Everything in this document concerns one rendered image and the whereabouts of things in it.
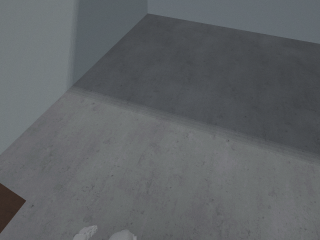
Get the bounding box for cupboard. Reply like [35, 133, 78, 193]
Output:
[0, 183, 26, 233]

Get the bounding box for left robot hand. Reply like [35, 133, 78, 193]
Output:
[72, 225, 98, 240]

